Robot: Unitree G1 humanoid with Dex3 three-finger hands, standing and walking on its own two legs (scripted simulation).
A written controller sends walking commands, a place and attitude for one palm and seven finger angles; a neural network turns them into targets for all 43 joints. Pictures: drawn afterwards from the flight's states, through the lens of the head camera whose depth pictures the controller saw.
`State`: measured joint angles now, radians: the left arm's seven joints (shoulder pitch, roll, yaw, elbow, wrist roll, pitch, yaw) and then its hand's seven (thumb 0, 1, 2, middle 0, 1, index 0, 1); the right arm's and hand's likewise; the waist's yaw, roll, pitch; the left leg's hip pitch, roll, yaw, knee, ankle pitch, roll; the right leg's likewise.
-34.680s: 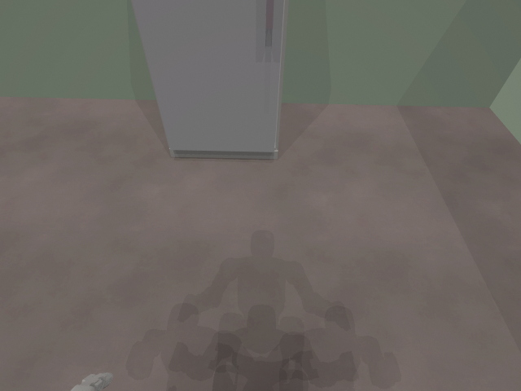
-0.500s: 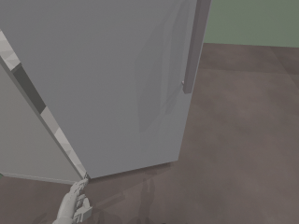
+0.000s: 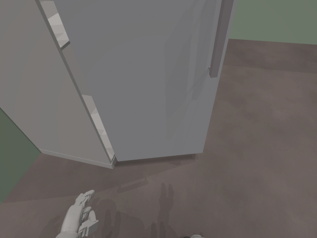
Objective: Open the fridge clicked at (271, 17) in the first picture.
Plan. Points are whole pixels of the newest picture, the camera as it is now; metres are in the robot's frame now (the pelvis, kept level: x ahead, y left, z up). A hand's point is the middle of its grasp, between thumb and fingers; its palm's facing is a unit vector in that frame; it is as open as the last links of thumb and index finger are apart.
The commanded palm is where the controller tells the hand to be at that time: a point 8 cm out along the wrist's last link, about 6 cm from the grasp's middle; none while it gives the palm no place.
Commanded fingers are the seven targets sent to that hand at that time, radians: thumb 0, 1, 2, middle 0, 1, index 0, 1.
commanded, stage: stop stepping back and stand still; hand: right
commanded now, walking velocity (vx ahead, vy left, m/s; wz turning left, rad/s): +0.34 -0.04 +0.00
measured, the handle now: (220, 22) +0.74 -0.17 +0.21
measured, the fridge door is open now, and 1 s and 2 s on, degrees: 71 71 71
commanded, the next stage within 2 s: let the arm hang, fingers relaxed in 0.82 s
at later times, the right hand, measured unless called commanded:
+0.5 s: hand out of the picture +0.08 -0.27 +0.19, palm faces +0.48 +0.76 -0.43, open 7.4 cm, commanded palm +0.02 -0.31 +0.18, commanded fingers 0.00 -0.90 -0.90 0.20 0.30 0.20 0.30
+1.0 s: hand out of the picture +0.09 -0.30 +0.10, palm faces +0.39 +0.79 -0.47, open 7.4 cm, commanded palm none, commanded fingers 0.00 -0.90 -0.90 0.20 0.30 0.20 0.30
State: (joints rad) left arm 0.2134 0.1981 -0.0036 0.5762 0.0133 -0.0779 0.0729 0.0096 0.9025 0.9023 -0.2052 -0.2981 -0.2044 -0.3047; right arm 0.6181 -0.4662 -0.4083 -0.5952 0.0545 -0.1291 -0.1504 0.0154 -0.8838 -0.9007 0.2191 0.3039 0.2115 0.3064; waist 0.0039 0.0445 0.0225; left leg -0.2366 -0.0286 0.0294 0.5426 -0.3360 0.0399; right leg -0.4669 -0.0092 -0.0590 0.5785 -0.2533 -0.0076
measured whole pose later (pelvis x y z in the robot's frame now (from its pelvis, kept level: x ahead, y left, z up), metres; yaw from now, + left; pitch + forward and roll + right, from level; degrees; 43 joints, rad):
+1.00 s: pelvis -0.11 -0.02 -0.01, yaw -7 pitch -1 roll +0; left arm 0.20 0.22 0.02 0.75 0.00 -0.08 -0.01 0.01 0.90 0.90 -0.20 -0.30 -0.20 -0.30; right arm 0.32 -0.39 -0.25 -0.17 -0.03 -0.12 -0.08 0.00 -0.89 -0.90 0.21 0.30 0.20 0.31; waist 0.00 -0.01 0.01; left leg -0.32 0.04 0.14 0.62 -0.28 0.05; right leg -0.47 -0.05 -0.08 0.93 -0.48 0.01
